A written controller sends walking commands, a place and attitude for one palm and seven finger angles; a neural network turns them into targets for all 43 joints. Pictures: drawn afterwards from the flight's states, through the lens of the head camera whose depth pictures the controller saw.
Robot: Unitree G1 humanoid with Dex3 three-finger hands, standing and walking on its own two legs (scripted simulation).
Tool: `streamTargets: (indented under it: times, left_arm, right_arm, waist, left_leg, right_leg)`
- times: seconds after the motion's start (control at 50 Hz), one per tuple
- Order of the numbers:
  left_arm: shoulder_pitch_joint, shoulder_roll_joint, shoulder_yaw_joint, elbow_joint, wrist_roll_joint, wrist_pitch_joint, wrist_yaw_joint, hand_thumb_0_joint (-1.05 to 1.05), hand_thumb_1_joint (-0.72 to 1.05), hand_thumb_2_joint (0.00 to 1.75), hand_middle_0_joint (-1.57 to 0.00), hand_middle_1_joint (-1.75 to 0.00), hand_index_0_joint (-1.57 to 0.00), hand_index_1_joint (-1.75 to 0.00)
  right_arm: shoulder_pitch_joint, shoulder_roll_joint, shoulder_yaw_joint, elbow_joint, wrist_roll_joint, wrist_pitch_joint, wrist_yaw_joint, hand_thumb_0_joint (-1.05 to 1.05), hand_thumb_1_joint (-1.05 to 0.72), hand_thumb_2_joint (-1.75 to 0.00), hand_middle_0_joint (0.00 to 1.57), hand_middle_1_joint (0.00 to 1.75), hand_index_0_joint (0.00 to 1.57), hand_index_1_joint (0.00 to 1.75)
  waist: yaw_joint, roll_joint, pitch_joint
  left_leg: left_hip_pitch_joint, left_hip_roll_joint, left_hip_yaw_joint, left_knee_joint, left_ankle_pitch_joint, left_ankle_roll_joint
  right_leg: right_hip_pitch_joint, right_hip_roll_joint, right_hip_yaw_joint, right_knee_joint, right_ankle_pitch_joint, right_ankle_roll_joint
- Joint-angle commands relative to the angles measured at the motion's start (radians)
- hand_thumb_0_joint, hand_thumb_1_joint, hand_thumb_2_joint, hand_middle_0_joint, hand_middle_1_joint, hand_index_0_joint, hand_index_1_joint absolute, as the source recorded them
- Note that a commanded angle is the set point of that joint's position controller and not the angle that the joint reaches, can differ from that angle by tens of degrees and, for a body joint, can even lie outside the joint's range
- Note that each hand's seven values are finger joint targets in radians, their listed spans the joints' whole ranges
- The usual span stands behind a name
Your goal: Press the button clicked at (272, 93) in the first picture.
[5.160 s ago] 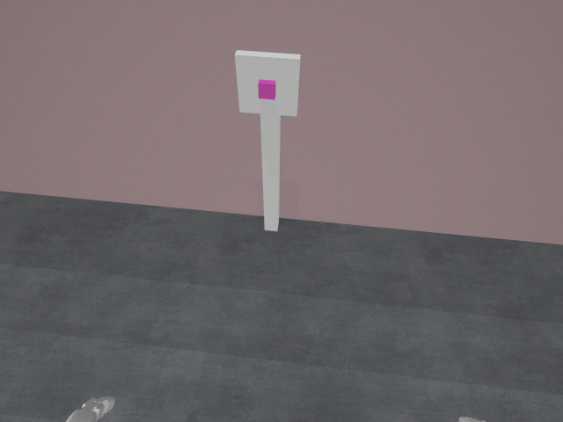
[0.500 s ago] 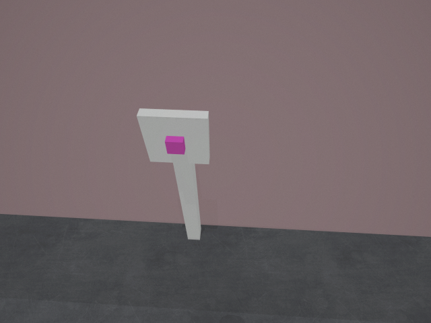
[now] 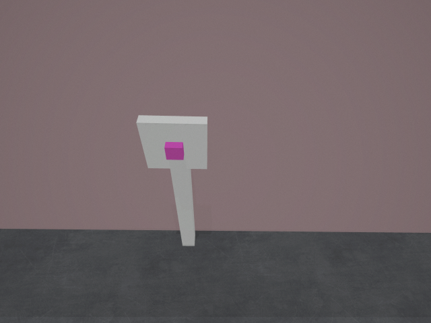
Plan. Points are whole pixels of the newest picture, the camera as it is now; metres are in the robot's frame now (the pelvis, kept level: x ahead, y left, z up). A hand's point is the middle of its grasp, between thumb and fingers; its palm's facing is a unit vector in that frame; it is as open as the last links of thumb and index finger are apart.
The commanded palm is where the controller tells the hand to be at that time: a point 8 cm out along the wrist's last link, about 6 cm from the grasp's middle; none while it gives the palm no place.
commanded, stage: come to a stop and stand still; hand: left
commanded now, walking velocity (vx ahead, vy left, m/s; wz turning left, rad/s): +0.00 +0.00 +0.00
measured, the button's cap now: (174, 150) +0.55 +0.15 -0.05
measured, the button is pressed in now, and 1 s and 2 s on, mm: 0 0 0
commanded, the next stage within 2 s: look again from close up in 0.82 s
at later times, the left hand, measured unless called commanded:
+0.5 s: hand out of the picture -0.08 +0.13 -0.18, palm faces +0.07 -0.99 -0.14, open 7.4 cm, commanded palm none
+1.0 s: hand out of the picture -0.07 +0.12 -0.18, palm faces +0.04 -0.98 -0.17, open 7.4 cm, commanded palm none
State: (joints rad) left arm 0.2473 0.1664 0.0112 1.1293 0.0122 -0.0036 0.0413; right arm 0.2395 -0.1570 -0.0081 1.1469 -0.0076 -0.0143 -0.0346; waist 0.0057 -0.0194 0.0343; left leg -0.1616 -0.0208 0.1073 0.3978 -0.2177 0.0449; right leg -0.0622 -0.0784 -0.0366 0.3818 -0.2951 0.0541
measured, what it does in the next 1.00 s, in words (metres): shifts its weight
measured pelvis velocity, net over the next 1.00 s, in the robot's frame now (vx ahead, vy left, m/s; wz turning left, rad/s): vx -0.04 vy -0.03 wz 0.02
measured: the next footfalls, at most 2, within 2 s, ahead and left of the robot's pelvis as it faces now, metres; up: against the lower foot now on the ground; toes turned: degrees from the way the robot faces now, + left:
none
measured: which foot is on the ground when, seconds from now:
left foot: down 0.00-1.00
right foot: down 0.00-1.00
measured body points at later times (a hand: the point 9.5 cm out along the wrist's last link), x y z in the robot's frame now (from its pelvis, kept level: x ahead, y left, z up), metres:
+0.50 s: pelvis -0.03 -0.02 +0.00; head -0.03 -0.02 +0.45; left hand -0.08 +0.18 -0.16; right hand -0.05 -0.23 -0.16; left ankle +0.00 +0.09 -0.74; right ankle -0.06 -0.15 -0.74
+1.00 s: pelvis -0.04 -0.03 +0.00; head -0.03 -0.03 +0.45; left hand -0.07 +0.18 -0.16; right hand -0.05 -0.24 -0.16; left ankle +0.00 +0.09 -0.74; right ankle -0.06 -0.15 -0.74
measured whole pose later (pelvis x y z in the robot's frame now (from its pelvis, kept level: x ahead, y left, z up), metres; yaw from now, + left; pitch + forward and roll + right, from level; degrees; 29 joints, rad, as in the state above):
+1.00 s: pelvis -0.04 -0.03 +0.00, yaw +1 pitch -1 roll -1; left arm 0.34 0.11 -0.01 1.13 0.02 -0.04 0.05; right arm 0.29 -0.14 0.00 1.11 -0.01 0.00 -0.01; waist -0.01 0.02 0.06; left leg -0.28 0.05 0.06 0.49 -0.19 0.00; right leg -0.15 -0.01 -0.07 0.43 -0.26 0.00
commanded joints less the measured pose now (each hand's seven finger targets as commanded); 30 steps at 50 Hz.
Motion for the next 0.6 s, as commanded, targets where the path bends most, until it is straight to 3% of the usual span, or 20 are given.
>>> streamTargets:
  times: [0.0, 0.24, 0.58]
  left_arm:
    - [0.107, 0.071, 0.005, -0.004, -0.002, 0.003, 0.000, 0.00, 0.90, 0.90, -0.20, -0.30, -0.20, -0.30]
    - [0.142, 0.053, -0.001, 0.010, -0.002, 0.000, 0.003, 0.00, 0.90, 0.90, -0.20, -0.30, -0.20, -0.30]
    - [0.201, 0.020, -0.005, 0.026, 0.000, -0.012, 0.006, 0.00, 0.90, 0.90, -0.20, -0.30, -0.20, -0.30]
  right_arm:
    - [0.063, -0.103, -0.013, -0.015, -0.002, -0.012, -0.004, 0.00, -0.90, -0.90, 0.20, 0.30, 0.20, 0.30]
    - [0.106, -0.076, -0.013, 0.007, 0.002, -0.005, -0.002, 0.00, -0.90, -0.90, 0.20, 0.30, 0.20, 0.30]
    - [0.123, -0.047, -0.016, 0.002, 0.002, 0.002, -0.003, 0.00, -0.90, -0.90, 0.20, 0.30, 0.20, 0.30]
  waist:
    - [0.005, 0.015, 0.025]
    - [-0.001, 0.016, 0.063]
    - [-0.008, 0.023, 0.089]
  left_leg:
    - [0.041, 0.142, -0.134, -0.087, 0.260, -0.016]
    - [0.004, 0.131, -0.132, -0.113, 0.090, -0.020]
    - [-0.012, 0.124, -0.123, -0.094, 0.007, -0.028]
  right_leg:
    - [-0.075, -0.047, 0.026, -0.053, 0.157, -0.046]
    - [-0.108, -0.040, 0.036, -0.080, 0.094, -0.053]
    - [-0.180, -0.031, 0.060, -0.102, 0.037, -0.066]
